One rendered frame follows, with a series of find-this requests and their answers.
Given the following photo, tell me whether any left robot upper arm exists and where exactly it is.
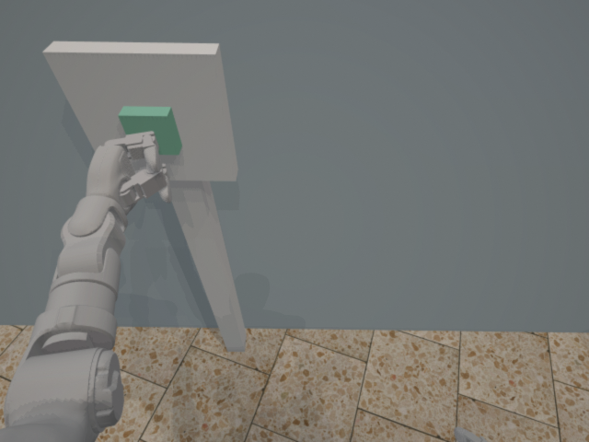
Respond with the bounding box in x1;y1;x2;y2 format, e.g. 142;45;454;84
0;347;124;442

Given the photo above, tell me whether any robot left forearm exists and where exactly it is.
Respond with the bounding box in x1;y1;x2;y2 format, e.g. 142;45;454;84
4;195;128;427

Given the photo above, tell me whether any robot left hand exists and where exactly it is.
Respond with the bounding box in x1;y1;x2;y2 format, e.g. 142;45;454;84
86;131;172;215

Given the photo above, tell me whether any panel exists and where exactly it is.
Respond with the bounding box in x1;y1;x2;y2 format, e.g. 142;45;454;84
42;41;247;352

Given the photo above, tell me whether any button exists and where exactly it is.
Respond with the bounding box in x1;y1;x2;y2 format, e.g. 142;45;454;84
118;106;182;155

